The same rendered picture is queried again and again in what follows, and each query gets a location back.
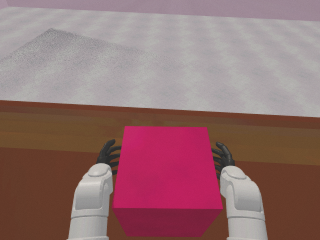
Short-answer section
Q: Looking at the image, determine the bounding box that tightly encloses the left robot hand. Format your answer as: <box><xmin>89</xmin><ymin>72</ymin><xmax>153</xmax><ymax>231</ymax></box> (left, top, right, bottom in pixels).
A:
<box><xmin>96</xmin><ymin>139</ymin><xmax>122</xmax><ymax>176</ymax></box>

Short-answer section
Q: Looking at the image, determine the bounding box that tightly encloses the carton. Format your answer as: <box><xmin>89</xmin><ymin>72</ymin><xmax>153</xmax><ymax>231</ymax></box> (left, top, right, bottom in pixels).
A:
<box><xmin>111</xmin><ymin>126</ymin><xmax>223</xmax><ymax>237</ymax></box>

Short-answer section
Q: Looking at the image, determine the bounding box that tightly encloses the right robot hand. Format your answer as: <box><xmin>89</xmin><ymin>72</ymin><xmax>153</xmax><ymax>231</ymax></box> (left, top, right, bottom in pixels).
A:
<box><xmin>211</xmin><ymin>141</ymin><xmax>235</xmax><ymax>180</ymax></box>

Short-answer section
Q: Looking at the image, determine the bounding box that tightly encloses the robot left forearm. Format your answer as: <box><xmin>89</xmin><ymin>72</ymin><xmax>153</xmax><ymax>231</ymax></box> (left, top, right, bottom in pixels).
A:
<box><xmin>67</xmin><ymin>163</ymin><xmax>113</xmax><ymax>240</ymax></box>

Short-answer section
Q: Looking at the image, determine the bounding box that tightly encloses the robot right forearm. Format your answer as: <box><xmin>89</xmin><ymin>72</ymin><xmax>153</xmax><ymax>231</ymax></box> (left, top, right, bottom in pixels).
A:
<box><xmin>220</xmin><ymin>165</ymin><xmax>268</xmax><ymax>240</ymax></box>

